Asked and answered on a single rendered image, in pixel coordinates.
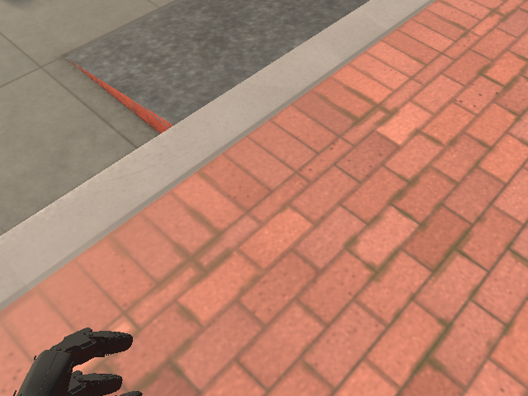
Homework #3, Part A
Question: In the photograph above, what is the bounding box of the robot left hand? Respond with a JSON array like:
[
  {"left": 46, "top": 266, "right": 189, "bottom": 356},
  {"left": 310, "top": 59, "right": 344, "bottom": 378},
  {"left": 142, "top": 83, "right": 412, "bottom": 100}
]
[{"left": 13, "top": 328, "right": 142, "bottom": 396}]

